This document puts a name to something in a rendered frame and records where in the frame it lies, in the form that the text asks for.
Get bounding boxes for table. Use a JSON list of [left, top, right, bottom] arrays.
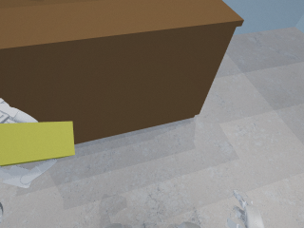
[[0, 0, 244, 144]]

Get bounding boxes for sponge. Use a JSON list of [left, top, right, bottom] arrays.
[[0, 121, 75, 167]]

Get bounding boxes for right robot hand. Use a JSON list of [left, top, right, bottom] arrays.
[[227, 189, 265, 228]]

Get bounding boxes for left robot hand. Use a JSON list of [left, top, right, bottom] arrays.
[[0, 98, 58, 188]]

